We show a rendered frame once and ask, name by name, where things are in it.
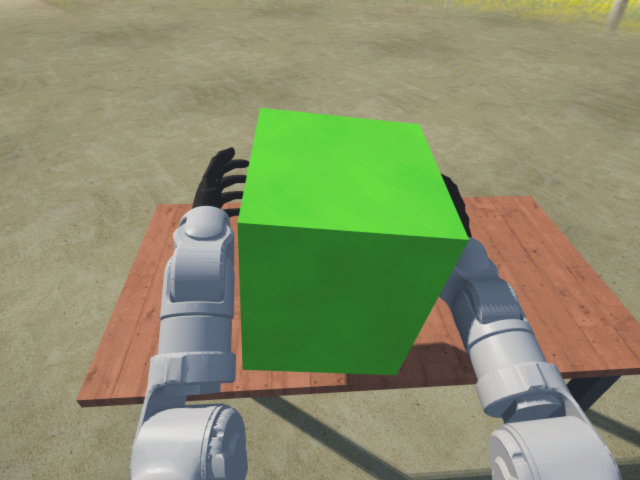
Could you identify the carton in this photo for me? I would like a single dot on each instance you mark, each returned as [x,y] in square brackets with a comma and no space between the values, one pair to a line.
[347,235]

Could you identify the left robot forearm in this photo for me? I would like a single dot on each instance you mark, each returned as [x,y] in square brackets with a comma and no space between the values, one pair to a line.
[197,308]

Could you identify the right robot forearm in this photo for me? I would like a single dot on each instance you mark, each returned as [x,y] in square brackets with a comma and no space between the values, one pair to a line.
[515,382]

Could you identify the robot left hand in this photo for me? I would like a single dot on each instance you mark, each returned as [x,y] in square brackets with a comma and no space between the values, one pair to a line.
[209,192]

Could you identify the left robot upper arm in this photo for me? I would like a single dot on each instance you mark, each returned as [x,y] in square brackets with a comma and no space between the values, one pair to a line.
[191,442]

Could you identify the robot right hand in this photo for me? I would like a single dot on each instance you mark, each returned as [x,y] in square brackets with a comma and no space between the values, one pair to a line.
[458,203]

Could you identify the table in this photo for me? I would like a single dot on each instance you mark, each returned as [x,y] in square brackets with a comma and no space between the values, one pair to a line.
[578,322]

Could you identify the right robot upper arm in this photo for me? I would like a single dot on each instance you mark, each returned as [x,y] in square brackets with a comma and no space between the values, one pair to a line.
[561,448]

